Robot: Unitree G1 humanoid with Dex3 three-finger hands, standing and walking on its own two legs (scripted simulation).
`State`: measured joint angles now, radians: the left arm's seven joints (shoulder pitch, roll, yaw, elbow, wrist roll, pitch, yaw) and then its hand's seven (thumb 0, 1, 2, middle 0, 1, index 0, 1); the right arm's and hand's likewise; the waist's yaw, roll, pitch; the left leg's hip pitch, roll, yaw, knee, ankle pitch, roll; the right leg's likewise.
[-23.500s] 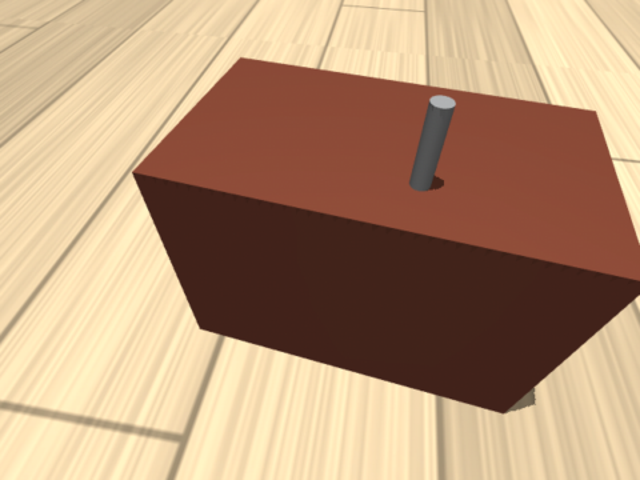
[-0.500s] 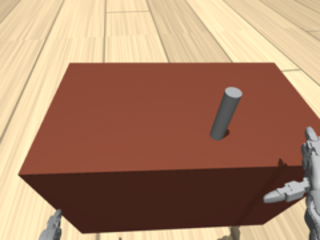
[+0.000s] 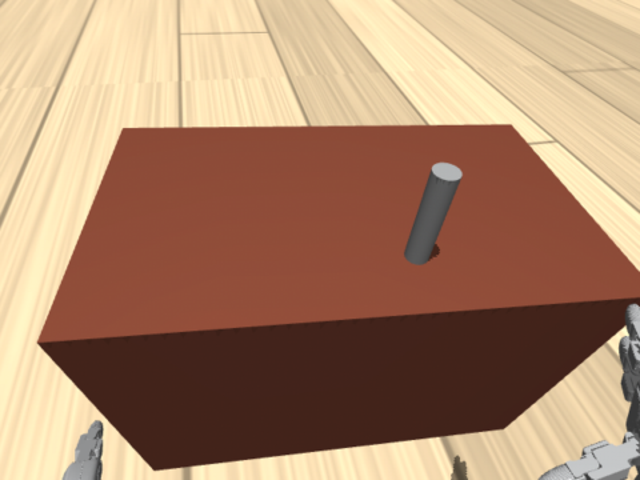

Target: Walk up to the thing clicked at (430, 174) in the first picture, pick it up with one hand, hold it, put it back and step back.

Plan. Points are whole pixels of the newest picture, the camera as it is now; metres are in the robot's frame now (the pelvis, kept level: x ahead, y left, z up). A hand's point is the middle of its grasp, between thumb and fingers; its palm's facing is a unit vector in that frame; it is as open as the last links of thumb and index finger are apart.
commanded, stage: sink last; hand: right
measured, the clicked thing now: (430, 218) +0.52 -0.21 +0.03
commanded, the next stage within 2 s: home in 0.06 s
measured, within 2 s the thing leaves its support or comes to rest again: neither
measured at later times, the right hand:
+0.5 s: hand (511, 454) +0.17 -0.23 -0.02, palm faces +0.19 +0.94 -0.28, open 17.4 cm
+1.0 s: hand (449, 452) +0.19 -0.18 -0.09, palm faces +0.05 +0.97 -0.23, open 17.4 cm
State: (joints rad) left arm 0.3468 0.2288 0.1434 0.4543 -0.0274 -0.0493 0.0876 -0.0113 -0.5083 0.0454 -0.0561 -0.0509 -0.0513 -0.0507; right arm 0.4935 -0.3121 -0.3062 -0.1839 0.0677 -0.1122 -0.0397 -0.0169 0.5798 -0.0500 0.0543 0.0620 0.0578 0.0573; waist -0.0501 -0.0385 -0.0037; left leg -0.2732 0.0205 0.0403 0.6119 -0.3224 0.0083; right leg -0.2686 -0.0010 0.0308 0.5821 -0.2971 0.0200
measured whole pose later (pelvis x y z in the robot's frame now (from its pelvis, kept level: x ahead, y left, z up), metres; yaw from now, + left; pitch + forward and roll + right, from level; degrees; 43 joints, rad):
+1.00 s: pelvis +0.02 -0.01 +0.01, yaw +2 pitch +0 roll +0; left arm 0.22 0.21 0.00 0.67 0.00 -0.06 0.05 0.01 0.90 0.89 -0.20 -0.30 -0.20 -0.30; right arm 0.23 -0.18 0.00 0.57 0.01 -0.10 -0.08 -0.01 0.53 -0.06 0.06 0.06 0.06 0.05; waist 0.00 -0.01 0.03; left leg -0.23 0.01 0.01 0.51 -0.28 0.00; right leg -0.23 -0.01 0.00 0.51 -0.29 0.01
